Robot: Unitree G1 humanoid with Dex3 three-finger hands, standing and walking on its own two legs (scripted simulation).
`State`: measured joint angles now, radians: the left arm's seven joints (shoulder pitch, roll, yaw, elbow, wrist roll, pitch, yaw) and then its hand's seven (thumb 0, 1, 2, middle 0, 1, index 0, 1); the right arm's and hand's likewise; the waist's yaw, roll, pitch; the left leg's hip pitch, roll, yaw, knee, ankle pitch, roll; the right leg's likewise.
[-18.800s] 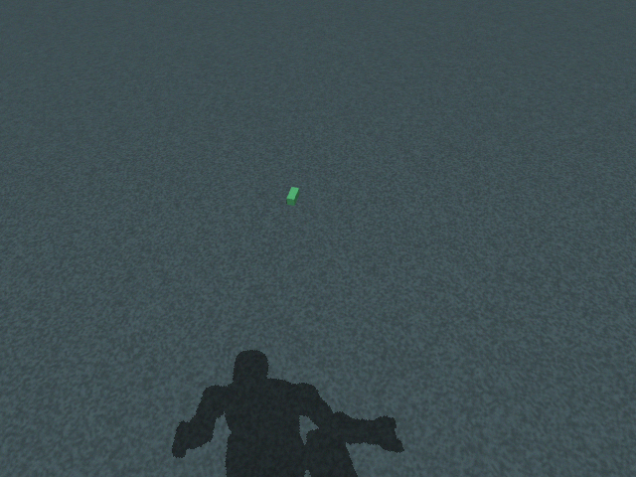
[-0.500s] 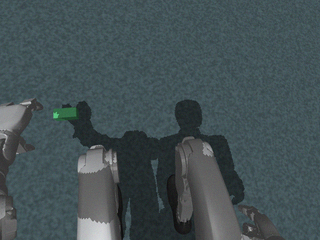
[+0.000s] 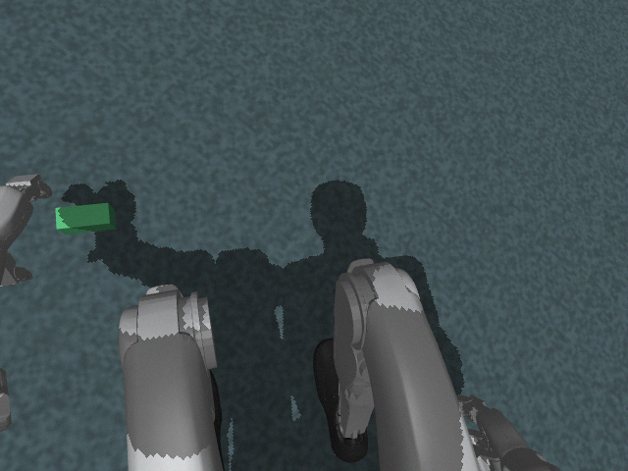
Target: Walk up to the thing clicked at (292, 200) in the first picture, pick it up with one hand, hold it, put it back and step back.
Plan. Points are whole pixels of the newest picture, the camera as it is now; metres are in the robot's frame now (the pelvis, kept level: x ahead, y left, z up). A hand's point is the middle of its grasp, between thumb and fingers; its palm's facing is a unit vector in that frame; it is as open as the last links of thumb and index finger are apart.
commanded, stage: rise first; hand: left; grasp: from above
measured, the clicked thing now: (86, 218) +0.47 +0.31 -0.31
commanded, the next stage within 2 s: none
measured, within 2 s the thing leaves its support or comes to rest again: neither
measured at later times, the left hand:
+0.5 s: hand (24, 235) +0.41 +0.34 -0.18, palm faces -0.46 -0.09 -0.88, open 12.1 cm
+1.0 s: hand (28, 230) +0.42 +0.34 -0.20, palm faces -0.45 -0.09 -0.89, open 12.5 cm
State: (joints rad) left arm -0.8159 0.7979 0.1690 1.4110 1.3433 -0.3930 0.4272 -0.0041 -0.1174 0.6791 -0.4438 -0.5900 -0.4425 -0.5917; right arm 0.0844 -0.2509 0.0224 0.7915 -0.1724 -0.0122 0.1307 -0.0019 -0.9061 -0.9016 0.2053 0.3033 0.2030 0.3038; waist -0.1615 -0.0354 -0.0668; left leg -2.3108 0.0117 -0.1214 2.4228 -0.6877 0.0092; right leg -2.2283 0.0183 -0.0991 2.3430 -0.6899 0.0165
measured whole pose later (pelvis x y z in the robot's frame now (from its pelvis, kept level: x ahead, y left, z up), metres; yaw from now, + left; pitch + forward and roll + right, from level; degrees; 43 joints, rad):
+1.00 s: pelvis +0.00 +0.00 -0.01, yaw -2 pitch +32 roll -10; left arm -0.87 0.87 0.19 1.48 1.34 -0.37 0.46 0.00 -0.25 0.78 -0.34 -0.73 -0.34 -0.74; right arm 0.08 -0.27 0.08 0.77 -0.21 -0.04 0.15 0.00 -0.91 -0.90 0.21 0.30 0.20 0.30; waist -0.21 -0.05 -0.01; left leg -2.34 0.01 -0.15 2.49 -0.71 0.01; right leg -2.25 0.03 -0.12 2.38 -0.70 0.02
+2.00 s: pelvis +0.00 +0.00 -0.01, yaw -2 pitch +32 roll -10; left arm -0.88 0.86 0.15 1.45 1.33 -0.37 0.41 0.00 -0.24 0.77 -0.37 -0.73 -0.36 -0.73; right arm 0.10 -0.28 0.09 0.77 -0.18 -0.03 0.15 0.00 -0.91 -0.90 0.21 0.30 0.20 0.30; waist -0.21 -0.04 -0.03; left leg -2.33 0.01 -0.15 2.47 -0.69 0.01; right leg -2.24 0.03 -0.12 2.36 -0.69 0.03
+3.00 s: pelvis +0.00 +0.00 -0.01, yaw -2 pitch +31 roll -9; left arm -0.91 0.87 0.10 1.43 1.25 -0.34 0.32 0.00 -0.20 0.72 -0.38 -0.74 -0.39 -0.73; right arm 0.15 -0.30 0.11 0.73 -0.17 -0.05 0.14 0.00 -0.91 -0.90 0.21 0.30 0.20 0.30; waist -0.22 -0.04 0.03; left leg -2.34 0.01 -0.15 2.47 -0.68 0.00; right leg -2.25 0.03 -0.13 2.37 -0.67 0.02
